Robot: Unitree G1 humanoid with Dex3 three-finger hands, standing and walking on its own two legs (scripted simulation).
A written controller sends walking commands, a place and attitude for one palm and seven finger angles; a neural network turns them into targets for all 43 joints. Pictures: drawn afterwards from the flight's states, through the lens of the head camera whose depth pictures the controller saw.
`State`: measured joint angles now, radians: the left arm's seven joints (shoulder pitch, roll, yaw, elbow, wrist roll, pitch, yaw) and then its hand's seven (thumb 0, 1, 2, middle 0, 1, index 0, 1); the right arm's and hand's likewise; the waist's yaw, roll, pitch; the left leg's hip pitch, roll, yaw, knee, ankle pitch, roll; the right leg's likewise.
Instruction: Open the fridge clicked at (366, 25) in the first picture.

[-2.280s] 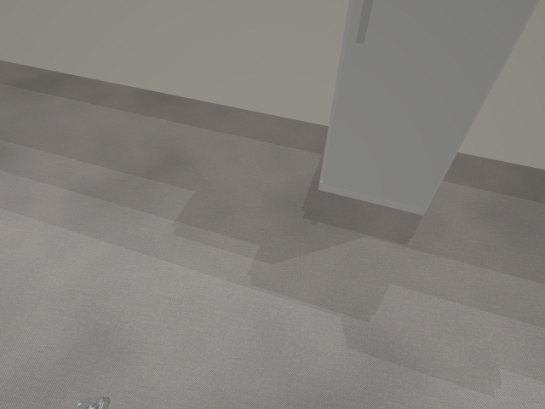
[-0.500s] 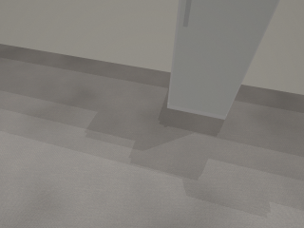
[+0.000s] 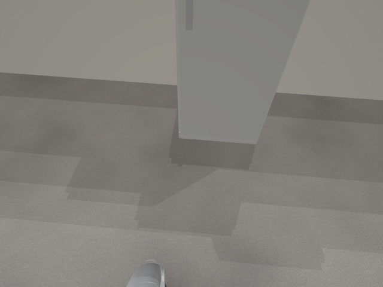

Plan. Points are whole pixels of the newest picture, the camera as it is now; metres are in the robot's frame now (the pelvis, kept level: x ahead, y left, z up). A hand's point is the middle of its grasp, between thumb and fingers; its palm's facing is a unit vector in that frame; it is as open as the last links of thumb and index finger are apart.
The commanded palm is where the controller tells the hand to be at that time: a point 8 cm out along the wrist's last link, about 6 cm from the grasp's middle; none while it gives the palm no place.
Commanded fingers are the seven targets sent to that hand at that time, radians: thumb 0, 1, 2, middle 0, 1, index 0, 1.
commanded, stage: walk to a spot facing it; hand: left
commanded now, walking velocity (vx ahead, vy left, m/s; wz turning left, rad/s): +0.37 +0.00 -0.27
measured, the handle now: out of the picture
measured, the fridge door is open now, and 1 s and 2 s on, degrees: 0 0 0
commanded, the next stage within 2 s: turn to face it in 0.54 s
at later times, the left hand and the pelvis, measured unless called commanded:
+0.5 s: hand (122, 212) +0.32 +0.22 -0.16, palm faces -0.19 -0.97 -0.17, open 7.3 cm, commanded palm none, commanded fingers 0.00 0.90 0.90 -0.20 -0.30 -0.20 -0.30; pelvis +0.20 +0.05 +0.00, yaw -14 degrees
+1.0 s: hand (161, 178) +0.45 +0.13 -0.17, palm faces -0.24 -0.96 -0.13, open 7.3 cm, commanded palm none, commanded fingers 0.00 0.90 0.90 -0.20 -0.30 -0.20 -0.30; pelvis +0.29 +0.01 -0.01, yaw -14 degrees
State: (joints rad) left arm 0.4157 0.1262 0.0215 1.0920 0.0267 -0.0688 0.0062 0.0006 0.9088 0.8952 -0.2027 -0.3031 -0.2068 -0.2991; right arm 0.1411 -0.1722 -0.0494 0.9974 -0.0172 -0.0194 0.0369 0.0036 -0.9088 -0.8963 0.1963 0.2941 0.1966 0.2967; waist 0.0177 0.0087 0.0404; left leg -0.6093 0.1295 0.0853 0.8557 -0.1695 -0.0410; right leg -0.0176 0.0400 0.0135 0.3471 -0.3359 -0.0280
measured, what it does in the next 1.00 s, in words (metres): walks ahead: left foot, then right foot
